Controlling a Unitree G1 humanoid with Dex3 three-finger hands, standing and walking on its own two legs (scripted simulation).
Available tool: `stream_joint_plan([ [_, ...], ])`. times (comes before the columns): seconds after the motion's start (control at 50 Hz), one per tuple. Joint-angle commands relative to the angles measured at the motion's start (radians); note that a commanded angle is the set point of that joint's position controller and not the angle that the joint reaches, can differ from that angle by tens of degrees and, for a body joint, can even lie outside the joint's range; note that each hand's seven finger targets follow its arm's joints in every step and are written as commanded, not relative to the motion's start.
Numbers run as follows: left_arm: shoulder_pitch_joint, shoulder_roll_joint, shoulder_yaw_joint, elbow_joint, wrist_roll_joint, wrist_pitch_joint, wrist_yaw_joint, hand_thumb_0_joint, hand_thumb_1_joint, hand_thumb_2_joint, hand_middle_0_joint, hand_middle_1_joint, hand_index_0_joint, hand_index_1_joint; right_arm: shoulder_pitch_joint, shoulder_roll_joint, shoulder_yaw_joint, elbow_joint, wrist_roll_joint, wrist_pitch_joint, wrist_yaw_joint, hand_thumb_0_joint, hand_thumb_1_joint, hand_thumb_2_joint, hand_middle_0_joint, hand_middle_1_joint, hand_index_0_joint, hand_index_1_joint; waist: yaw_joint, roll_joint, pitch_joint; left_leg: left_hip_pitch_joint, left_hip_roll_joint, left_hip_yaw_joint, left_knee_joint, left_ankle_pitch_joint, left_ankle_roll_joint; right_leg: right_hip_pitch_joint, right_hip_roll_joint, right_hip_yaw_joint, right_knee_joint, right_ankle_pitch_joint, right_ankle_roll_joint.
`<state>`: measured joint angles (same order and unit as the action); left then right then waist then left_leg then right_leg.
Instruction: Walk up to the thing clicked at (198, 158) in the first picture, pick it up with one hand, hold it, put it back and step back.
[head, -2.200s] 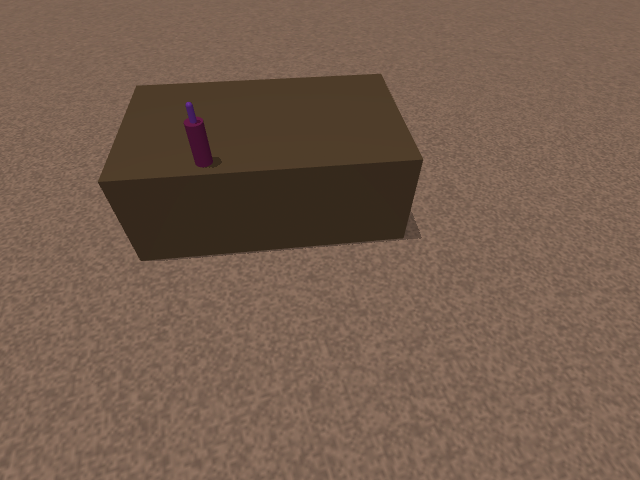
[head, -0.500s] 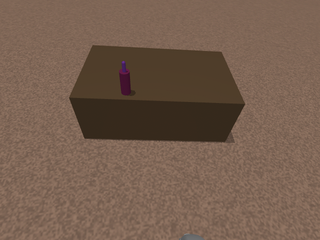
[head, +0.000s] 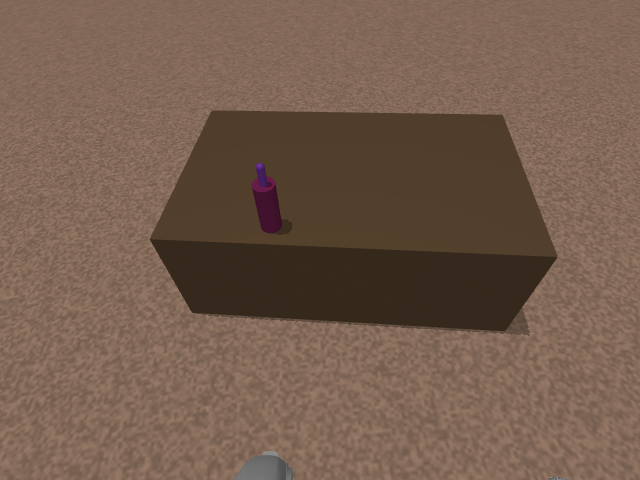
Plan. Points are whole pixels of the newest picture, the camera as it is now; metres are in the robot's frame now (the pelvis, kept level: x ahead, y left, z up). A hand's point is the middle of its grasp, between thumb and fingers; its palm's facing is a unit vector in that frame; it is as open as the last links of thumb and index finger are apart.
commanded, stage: walk up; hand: left
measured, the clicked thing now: (266, 197) +0.83 +0.20 -0.24
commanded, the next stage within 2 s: none
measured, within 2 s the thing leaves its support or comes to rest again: neither
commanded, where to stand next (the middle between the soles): +0.46 -0.01 m, yaw +0 degrees
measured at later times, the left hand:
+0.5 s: hand (146, 412) +0.24 +0.30 -0.14, palm faces -0.06 -0.94 -0.35, open 7.4 cm
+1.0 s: hand (200, 326) +0.38 +0.24 -0.12, palm faces -0.03 -0.91 -0.42, open 7.4 cm
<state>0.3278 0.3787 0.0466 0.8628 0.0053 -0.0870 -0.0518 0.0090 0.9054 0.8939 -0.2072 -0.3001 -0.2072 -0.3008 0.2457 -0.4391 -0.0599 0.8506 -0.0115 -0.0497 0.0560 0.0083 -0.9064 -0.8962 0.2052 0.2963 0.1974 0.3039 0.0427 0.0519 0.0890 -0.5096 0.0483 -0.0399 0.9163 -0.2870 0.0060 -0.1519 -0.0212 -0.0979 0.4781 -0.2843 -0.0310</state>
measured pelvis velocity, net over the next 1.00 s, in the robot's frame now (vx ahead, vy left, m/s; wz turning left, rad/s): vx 0.34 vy -0.04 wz -0.01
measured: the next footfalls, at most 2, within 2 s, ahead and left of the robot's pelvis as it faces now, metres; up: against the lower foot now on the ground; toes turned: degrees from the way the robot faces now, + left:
left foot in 0.16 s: +0.22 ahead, +0.13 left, +0.00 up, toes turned +6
right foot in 0.64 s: +0.41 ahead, -0.15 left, +0.00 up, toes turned -2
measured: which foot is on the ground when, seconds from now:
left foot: up 0.00-0.14, down 0.16-0.66, up 0.68-1.00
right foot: down 0.00-0.18, up 0.20-0.62, down 0.64-1.00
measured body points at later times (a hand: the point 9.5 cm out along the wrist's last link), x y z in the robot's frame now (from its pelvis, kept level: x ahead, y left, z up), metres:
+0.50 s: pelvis +0.19 +0.02 +0.00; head +0.20 +0.03 +0.45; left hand +0.25 +0.34 -0.12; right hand +0.24 -0.30 -0.10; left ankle +0.18 +0.13 -0.74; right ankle +0.27 -0.15 -0.69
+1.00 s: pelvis +0.34 -0.04 +0.00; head +0.36 -0.06 +0.45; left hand +0.38 +0.29 -0.10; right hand +0.41 -0.35 -0.13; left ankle +0.43 +0.12 -0.70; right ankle +0.33 -0.14 -0.74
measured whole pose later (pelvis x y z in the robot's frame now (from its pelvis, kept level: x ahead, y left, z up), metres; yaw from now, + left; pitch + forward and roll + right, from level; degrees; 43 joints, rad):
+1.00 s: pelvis +0.34 -0.04 +0.00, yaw +0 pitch -3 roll +0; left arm 0.34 0.39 0.03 0.83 0.01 -0.08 -0.03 0.01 0.90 0.89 -0.21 -0.30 -0.21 -0.30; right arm 0.27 -0.42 -0.06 0.86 -0.02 -0.01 0.05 0.01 -0.91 -0.90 0.21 0.30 0.20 0.30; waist 0.03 0.06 0.10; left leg -0.48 0.07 -0.02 0.78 -0.26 -0.01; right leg -0.17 -0.02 -0.07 0.50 -0.28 -0.03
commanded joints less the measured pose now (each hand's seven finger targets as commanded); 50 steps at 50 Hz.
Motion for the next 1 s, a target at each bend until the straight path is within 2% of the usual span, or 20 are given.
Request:
stream_joint_plan([
  [0.0, -0.011, 0.291, 0.088, -0.107, 0.008, -0.024, 0.018, 0.000, 0.900, 0.900, -0.200, -0.300, -0.200, -0.300, -0.025, -0.125, -0.046, -0.091, -0.003, -0.024, 0.008, 0.000, -0.900, -0.900, 0.200, 0.300, 0.200, 0.300, -0.003, -0.193, -0.022, 0.047, 0.035, 0.058, -0.223, 0.098, -0.006, -0.017, -0.244, 0.133, -0.160, 0.332, -0.184],
  [0.06, 0.031, 0.291, 0.080, -0.103, 0.006, -0.015, 0.015, 0.000, 0.900, 0.900, -0.200, -0.300, -0.200, -0.300, -0.062, -0.120, -0.054, -0.099, -0.002, -0.030, 0.010, 0.000, -0.900, -0.900, 0.200, 0.300, 0.200, 0.300, 0.012, -0.159, -0.042, 0.151, 0.003, 0.111, -0.298, 0.149, 0.015, -0.030, -0.231, 0.116, -0.113, 0.283, -0.158],
  [0.12, 0.004, 0.286, 0.067, -0.123, 0.004, -0.007, 0.017, 0.000, 0.900, 0.900, -0.200, -0.300, -0.200, -0.300, 0.075, -0.159, -0.076, -0.058, -0.012, -0.038, 0.002, 0.000, -0.900, -0.900, 0.200, 0.300, 0.200, 0.300, -0.080, -0.055, -0.101, 0.427, -0.035, 0.119, -0.364, 0.124, 0.052, -0.148, -0.197, 0.092, 0.094, 0.290, -0.129],
  [0.14, 0.044, 0.232, 0.048, -0.127, -0.002, -0.002, 0.021, 0.000, 0.900, 0.900, -0.200, -0.300, -0.200, -0.300, 0.189, -0.214, -0.096, -0.031, -0.027, -0.047, -0.007, 0.000, -0.900, -0.900, 0.200, 0.300, 0.200, 0.300, -0.133, 0.091, -0.171, 0.575, 0.020, 0.012, -0.445, 0.013, 0.099, -0.226, -0.123, 0.038, 0.362, 0.271, -0.093],
  [0.16, 0.102, 0.144, 0.027, -0.136, -0.011, 0.002, 0.021, 0.000, 0.900, 0.900, -0.200, -0.300, -0.200, -0.300, 0.244, -0.298, -0.117, -0.044, -0.044, -0.052, -0.020, 0.000, -0.900, -0.900, 0.200, 0.300, 0.200, 0.300, -0.128, 0.315, -0.236, 0.724, 0.277, -0.386, -0.508, -0.080, 0.168, -0.441, 0.001, 0.024, 0.605, -0.174, -0.035],
  [0.18, 0.126, 0.235, 0.047, -0.111, -0.014, 0.017, 0.033, 0.000, 0.900, 0.900, -0.200, -0.300, -0.200, -0.300, 0.217, -0.318, -0.121, -0.074, -0.014, -0.053, -0.027, 0.000, -0.900, -0.900, 0.200, 0.300, 0.200, 0.300, -0.125, 0.159, -0.243, 0.701, 0.391, -0.638, -0.621, -0.186, 0.249, -0.504, 0.038, 0.109, 0.691, -0.272, -0.034],
  [0.2, 0.082, 0.289, 0.055, -0.093, -0.004, 0.022, 0.041, 0.000, 0.900, 0.900, -0.200, -0.300, -0.200, -0.300, 0.179, -0.316, -0.127, -0.070, 0.009, -0.048, -0.028, 0.000, -0.900, -0.900, 0.200, 0.300, 0.200, 0.300, -0.126, 0.115, -0.181, 0.637, 0.408, -0.633, -0.627, -0.180, 0.291, -0.524, -0.017, 0.164, 0.751, -0.254, -0.041],
  [0.26, 0.085, 0.253, 0.051, -0.063, -0.012, 0.021, 0.028, 0.000, 0.900, 0.900, -0.200, -0.300, -0.200, -0.300, 0.093, -0.211, -0.071, -0.092, 0.023, -0.055, -0.043, 0.000, -0.900, -0.900, 0.200, 0.300, 0.200, 0.300, -0.061, 0.034, -0.037, 0.403, 0.255, -0.223, -0.624, 0.279, 0.133, -0.411, -0.049, 0.232, 0.654, -0.085, -0.019],
  [0.3, 0.123, 0.235, 0.053, -0.043, -0.012, 0.033, 0.019, 0.000, 0.900, 0.900, -0.200, -0.300, -0.200, -0.300, 0.076, -0.198, -0.065, -0.088, 0.024, -0.066, -0.040, 0.000, -0.900, -0.900, 0.200, 0.300, 0.200, 0.300, -0.034, 0.067, -0.020, 0.318, 0.210, -0.116, -0.635, 0.332, 0.110, -0.334, -0.049, 0.200, 0.605, -0.037, 0.000],
  [0.42, 0.021, 0.224, 0.058, -0.068, 0.005, 0.041, -0.011, 0.000, 0.900, 0.900, -0.200, -0.300, -0.200, -0.300, 0.058, -0.226, -0.077, -0.118, 0.006, -0.070, -0.032, 0.000, -0.900, -0.900, 0.200, 0.300, 0.200, 0.300, -0.053, 0.091, 0.016, 0.300, 0.216, -0.059, -0.722, 0.005, 0.215, -0.376, -0.093, 0.127, 0.399, 0.050, 0.041],
  [0.54, -0.072, 0.205, 0.062, -0.079, 0.005, 0.014, -0.020, 0.000, 0.900, 0.900, -0.200, -0.300, -0.200, -0.300, 0.081, -0.233, -0.073, -0.110, 0.005, -0.052, -0.024, 0.000, -0.900, -0.900, 0.200, 0.300, 0.200, 0.300, -0.068, 0.085, -0.001, 0.303, 0.191, -0.012, -0.617, 0.067, 0.196, -0.239, -0.063, 0.068, 0.131, 0.100, 0.017],
  [0.6, 0.068, 0.230, 0.076, -0.022, 0.011, -0.008, -0.001, 0.000, 0.900, 0.900, -0.200, -0.300, -0.200, -0.300, 0.069, -0.191, -0.057, -0.125, 0.008, -0.035, -0.024, 0.000, -0.900, -0.900, 0.200, 0.300, 0.200, 0.300, 0.013, -0.038, -0.104, 0.261, 0.153, 0.039, -0.345, 0.166, 0.146, 0.030, -0.020, 0.050, 0.010, 0.121, -0.005],
  [0.62, 0.147, 0.277, 0.097, 0.003, 0.015, -0.018, 0.011, 0.000, 0.900, 0.900, -0.200, -0.300, -0.200, -0.300, 0.107, -0.137, -0.038, -0.128, 0.008, -0.033, -0.023, 0.000, -0.900, -0.900, 0.200, 0.300, 0.200, 0.300, 0.043, -0.201, -0.170, 0.181, 0.081, 0.097, -0.117, 0.101, 0.118, 0.175, -0.048, 0.106, -0.046, 0.049, -0.018],
  [0.64, 0.190, 0.368, 0.122, -0.010, 0.021, -0.026, 0.025, 0.000, 0.900, 0.900, -0.200, -0.300, -0.200, -0.300, 0.154, -0.067, -0.011, -0.145, 0.009, -0.034, -0.021, 0.000, -0.900, -0.900, 0.200, 0.300, 0.200, 0.300, 0.048, -0.412, -0.192, -0.009, -0.023, 0.138, 0.097, -0.185, 0.063, 0.271, -0.272, 0.459, -0.132, -0.077, -0.076],
  [0.66, 0.154, 0.398, 0.119, -0.024, 0.009, -0.023, 0.025, 0.000, 0.900, 0.900, -0.200, -0.300, -0.200, -0.300, 0.137, -0.143, -0.030, -0.122, 0.008, -0.019, -0.028, 0.000, -0.900, -0.900, 0.200, 0.300, 0.200, 0.300, 0.050, -0.318, -0.132, -0.134, -0.062, 0.074, 0.201, -0.255, 0.035, 0.230, -0.396, 0.716, -0.233, -0.184, -0.177],
  [0.68, 0.107, 0.399, 0.115, -0.043, 0.001, -0.016, 0.025, 0.000, 0.900, 0.900, -0.200, -0.300, -0.200, -0.300, 0.107, -0.201, -0.045, -0.106, 0.000, -0.012, -0.037, 0.000, -0.900, -0.900, 0.200, 0.300, 0.200, 0.300, 0.036, -0.273, -0.086, -0.138, -0.002, 0.014, 0.233, -0.257, 0.034, 0.158, -0.431, 0.752, -0.223, -0.180, -0.245],
  [0.76, 0.025, 0.292, 0.079, -0.067, -0.015, -0.021, 0.038, 0.000, 0.900, 0.900, -0.200, -0.300, -0.200, -0.300, 0.150, -0.166, -0.042, -0.044, 0.016, -0.002, -0.024, 0.000, -0.900, -0.900, 0.200, 0.300, 0.200, 0.300, -0.028, -0.207, -0.041, -0.047, 0.027, -0.022, 0.158, -0.083, 0.025, 0.039, -0.247, 0.341, -0.173, 0.204, -0.144],
  [0.8, 0.035, 0.288, 0.075, -0.075, -0.011, -0.027, 0.038, 0.000, 0.900, 0.900, -0.200, -0.300, -0.200, -0.300, 0.145, -0.153, -0.043, -0.042, 0.009, 0.007, -0.016, 0.000, -0.900, -0.900, 0.200, 0.300, 0.200, 0.300, -0.025, -0.207, -0.056, -0.015, 0.015, -0.009, 0.130, -0.032, 0.015, 0.016, -0.224, 0.270, -0.168, 0.304, -0.153],
  [0.9, 0.025, 0.290, 0.077, -0.104, 0.004, -0.021, 0.042, 0.000, 0.900, 0.900, -0.200, -0.300, -0.200, -0.300, 0.051, -0.138, -0.048, -0.065, -0.007, 0.015, -0.006, 0.000, -0.900, -0.900, 0.200, 0.300, 0.200, 0.300, -0.010, -0.203, 0.002, -0.012, 0.035, 0.019, -0.074, 0.014, -0.016, -0.051, -0.231, 0.206, -0.194, 0.223, -0.176],
  [0.98, 0.024, 0.261, 0.055, -0.097, 0.002, -0.007, 0.055, 0.000, 0.900, 0.900, -0.200, -0.300, -0.200, -0.300, 0.006, -0.088, -0.029, -0.058, -0.003, 0.001, -0.021, 0.000, -0.900, -0.900, 0.200, 0.300, 0.200, 0.300, -0.001, -0.195, -0.048, 0.127, 0.001, 0.074, -0.245, 0.115, -0.006, -0.038, -0.213, 0.122, -0.029, 0.658, -0.158],
])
